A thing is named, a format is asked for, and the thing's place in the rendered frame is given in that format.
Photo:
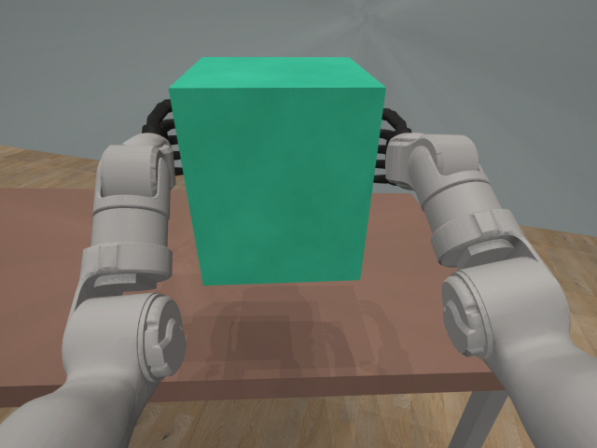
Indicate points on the table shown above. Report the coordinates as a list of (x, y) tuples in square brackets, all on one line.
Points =
[(383, 334)]

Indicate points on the right robot upper arm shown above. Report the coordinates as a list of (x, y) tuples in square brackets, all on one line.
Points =
[(511, 314)]

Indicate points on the robot right hand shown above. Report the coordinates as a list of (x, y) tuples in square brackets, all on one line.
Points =
[(400, 127)]

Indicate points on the robot left hand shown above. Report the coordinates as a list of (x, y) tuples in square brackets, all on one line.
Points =
[(156, 124)]

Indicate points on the right robot forearm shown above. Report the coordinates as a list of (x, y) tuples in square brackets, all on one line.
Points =
[(469, 226)]

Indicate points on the carton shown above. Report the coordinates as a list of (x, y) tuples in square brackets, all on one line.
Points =
[(278, 156)]

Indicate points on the left robot upper arm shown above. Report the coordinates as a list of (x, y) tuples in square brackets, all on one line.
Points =
[(116, 351)]

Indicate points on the left robot forearm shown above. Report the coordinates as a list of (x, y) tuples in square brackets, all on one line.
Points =
[(131, 210)]

